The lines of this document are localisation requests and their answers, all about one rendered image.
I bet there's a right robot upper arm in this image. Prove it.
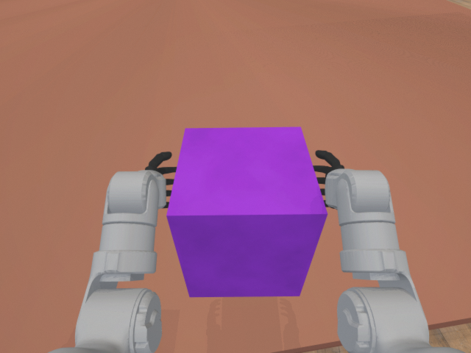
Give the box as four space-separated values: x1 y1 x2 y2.
337 287 466 353

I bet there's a right robot hand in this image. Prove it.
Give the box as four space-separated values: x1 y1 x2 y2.
313 150 344 209

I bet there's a carton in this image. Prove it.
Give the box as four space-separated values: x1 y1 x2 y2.
166 127 327 297

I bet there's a robot left forearm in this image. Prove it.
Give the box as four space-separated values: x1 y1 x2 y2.
75 170 166 345

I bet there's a left robot upper arm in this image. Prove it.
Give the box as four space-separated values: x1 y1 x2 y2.
48 288 162 353

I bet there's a left robot hand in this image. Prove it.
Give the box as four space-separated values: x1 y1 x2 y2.
145 151 177 208

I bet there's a robot right forearm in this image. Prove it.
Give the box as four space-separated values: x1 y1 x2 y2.
325 168 429 340

